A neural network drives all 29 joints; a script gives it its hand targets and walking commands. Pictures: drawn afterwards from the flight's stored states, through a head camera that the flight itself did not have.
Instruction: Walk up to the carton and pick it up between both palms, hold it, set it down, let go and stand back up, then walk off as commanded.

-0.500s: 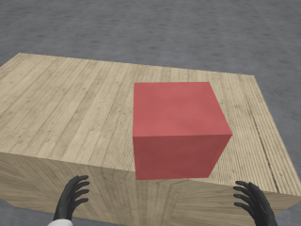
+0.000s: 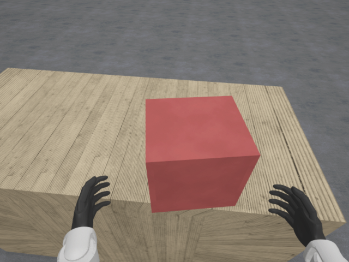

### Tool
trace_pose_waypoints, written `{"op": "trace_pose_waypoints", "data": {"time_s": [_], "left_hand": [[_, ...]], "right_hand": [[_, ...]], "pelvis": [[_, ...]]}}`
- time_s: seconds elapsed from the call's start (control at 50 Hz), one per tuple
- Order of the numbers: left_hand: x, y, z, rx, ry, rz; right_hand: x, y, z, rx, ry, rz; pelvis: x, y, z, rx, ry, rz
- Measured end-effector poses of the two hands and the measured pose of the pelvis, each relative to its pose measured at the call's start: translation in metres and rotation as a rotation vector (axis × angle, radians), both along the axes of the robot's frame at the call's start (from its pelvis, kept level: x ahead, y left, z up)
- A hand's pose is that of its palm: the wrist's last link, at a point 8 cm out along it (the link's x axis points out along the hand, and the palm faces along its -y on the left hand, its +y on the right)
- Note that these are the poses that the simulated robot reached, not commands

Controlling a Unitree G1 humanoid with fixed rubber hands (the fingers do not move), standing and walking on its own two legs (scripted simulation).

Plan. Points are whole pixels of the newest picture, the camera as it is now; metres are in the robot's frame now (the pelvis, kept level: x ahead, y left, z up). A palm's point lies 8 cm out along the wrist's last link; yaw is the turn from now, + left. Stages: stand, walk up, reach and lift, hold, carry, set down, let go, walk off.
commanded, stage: reach and lift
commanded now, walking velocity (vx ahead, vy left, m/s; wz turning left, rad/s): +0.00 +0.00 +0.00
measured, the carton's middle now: (191, 154) +0.38 -0.03 +0.05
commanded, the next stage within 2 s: none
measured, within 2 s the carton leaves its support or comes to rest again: neither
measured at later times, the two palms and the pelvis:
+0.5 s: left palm (81, 184) +0.25 +0.19 +0.11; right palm (295, 172) +0.29 -0.23 +0.11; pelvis -0.02 -0.03 +0.00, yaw +2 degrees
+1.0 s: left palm (87, 139) +0.32 +0.19 +0.16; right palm (292, 131) +0.36 -0.23 +0.16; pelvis -0.01 -0.02 +0.00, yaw +1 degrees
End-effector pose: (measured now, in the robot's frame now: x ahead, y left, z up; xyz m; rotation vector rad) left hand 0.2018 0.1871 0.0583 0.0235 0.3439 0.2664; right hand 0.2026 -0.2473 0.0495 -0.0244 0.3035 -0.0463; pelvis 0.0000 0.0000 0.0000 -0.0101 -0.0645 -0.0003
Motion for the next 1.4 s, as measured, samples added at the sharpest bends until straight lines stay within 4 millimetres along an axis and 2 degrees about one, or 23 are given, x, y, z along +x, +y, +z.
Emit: {"op": "trace_pose_waypoints", "data": {"time_s": [0.1,0.22,0.34,0.44,0.56,0.82,0.94,1.12,1.24,1.32,1.4], "left_hand": [[0.021,-0.009,0.009,-0.015,-0.007,-0.028],[0.040,-0.017,0.024,-0.025,-0.033,-0.047],[0.043,-0.011,0.029,-0.032,-0.002,-0.023],[0.042,0.002,0.044,-0.026,-0.031,0.014],[0.053,0.008,0.059,-0.020,-0.038,-0.005],[0.099,-0.007,0.091,-0.026,-0.034,-0.072],[0.113,0.001,0.100,-0.022,-0.030,-0.045],[0.130,0.015,0.108,-0.006,-0.036,-0.026],[0.147,0.020,0.124,0.011,-0.063,-0.033],[0.158,0.022,0.133,0.018,-0.069,-0.038],[0.166,0.023,0.133,0.015,-0.063,-0.041]], "right_hand": [[0.014,-0.008,0.009,-0.009,-0.017,-0.008],[0.039,-0.009,0.033,-0.002,-0.087,0.020],[0.063,0.000,0.043,0.012,-0.075,0.060],[0.082,0.011,0.054,0.021,-0.094,0.077],[0.100,0.014,0.064,0.024,-0.099,0.047],[0.130,0.007,0.096,0.027,-0.128,0.025],[0.149,0.012,0.103,0.022,-0.105,0.050],[0.182,0.022,0.124,0.035,-0.128,0.063],[0.205,0.028,0.141,0.041,-0.147,0.063],[0.217,0.029,0.148,0.048,-0.139,0.053],[0.223,0.030,0.150,0.042,-0.137,0.050]], "pelvis": [[-0.001,-0.008,0.000,0.004,0.023,-0.003],[-0.001,-0.019,0.000,0.003,0.041,-0.011],[-0.006,-0.027,0.000,0.004,0.036,-0.001],[-0.012,-0.030,0.000,0.008,0.037,0.021],[-0.019,-0.029,0.000,0.012,0.030,0.043],[-0.022,-0.018,-0.002,0.015,0.029,0.016],[-0.017,-0.017,-0.002,0.008,0.029,0.018],[-0.009,-0.018,-0.002,-0.002,0.044,0.039],[-0.004,-0.017,-0.002,-0.009,0.064,0.052],[-0.001,-0.015,-0.001,-0.013,0.069,0.054],[0.002,-0.013,-0.001,-0.015,0.072,0.053]]}}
